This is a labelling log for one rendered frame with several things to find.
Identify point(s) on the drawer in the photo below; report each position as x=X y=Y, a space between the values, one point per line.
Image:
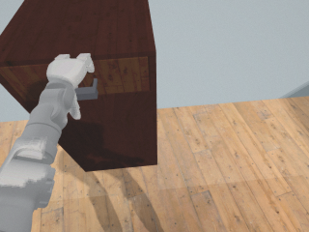
x=117 y=75

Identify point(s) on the robot left hand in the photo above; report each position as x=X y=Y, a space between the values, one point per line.
x=72 y=71

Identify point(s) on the cabinet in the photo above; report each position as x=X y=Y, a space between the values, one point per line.
x=116 y=130

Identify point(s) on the left robot upper arm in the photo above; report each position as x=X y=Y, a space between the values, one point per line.
x=25 y=186

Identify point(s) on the handle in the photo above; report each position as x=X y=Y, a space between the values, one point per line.
x=87 y=93

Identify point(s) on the robot left forearm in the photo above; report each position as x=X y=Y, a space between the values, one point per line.
x=38 y=142

